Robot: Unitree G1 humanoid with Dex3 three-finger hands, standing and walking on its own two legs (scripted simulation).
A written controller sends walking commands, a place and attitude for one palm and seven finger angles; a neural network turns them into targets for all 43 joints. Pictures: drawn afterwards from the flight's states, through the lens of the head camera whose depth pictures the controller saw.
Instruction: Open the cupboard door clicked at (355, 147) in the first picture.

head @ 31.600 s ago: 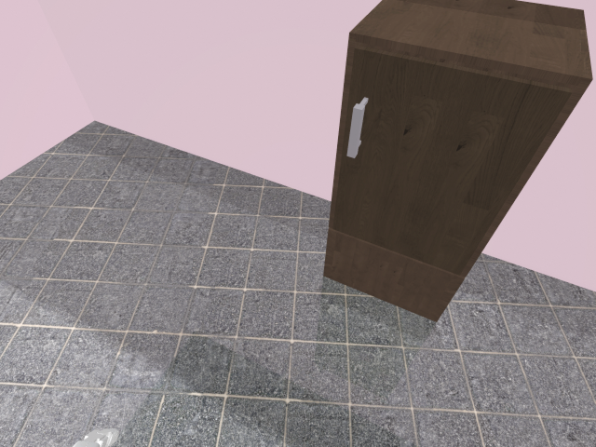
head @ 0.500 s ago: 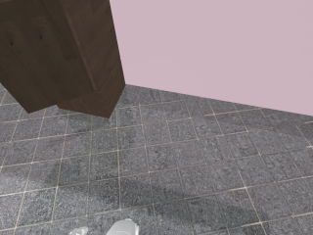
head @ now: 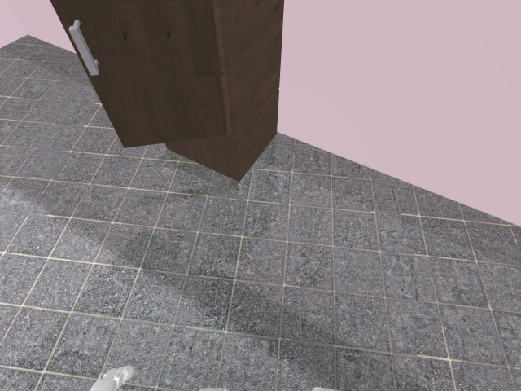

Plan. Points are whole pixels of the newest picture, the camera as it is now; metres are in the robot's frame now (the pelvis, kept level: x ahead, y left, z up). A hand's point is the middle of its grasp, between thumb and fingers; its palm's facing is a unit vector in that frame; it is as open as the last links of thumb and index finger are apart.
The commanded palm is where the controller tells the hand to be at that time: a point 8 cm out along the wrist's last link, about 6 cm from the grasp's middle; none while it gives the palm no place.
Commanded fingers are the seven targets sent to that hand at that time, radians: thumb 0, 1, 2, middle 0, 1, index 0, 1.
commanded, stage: turn to face it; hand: left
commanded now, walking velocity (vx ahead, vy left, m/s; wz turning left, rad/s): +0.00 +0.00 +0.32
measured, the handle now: (85, 48) +0.94 +0.55 -0.01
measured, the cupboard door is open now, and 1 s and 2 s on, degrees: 40 40 40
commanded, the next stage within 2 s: take the last steps up to it in 0.18 s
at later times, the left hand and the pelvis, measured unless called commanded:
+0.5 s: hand out of the picture -0.04 +0.19 -0.19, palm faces +0.28 -0.94 -0.21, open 7.4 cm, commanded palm none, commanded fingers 0.00 0.90 0.90 -0.20 -0.30 -0.20 -0.30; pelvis +0.02 +0.00 -0.01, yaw +11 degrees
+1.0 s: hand (162, 356) +0.19 +0.19 -0.15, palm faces +0.28 -0.94 -0.20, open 7.3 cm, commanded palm none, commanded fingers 0.00 0.90 0.90 -0.20 -0.30 -0.20 -0.30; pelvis +0.14 +0.00 +0.00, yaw +15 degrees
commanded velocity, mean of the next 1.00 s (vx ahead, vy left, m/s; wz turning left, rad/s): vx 0.22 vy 0.08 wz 0.15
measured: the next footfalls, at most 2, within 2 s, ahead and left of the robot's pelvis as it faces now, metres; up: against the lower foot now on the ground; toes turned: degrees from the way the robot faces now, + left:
right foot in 0.04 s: +0.03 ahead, -0.12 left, +0.00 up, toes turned -2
left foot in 0.46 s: +0.03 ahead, +0.10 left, +0.00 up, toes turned +15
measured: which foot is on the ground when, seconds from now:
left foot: down 0.00-0.04, up 0.06-0.44, down 0.46-0.88, up 0.90-1.00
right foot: up 0.00-0.02, down 0.04-0.46, up 0.48-0.86, down 0.88-1.00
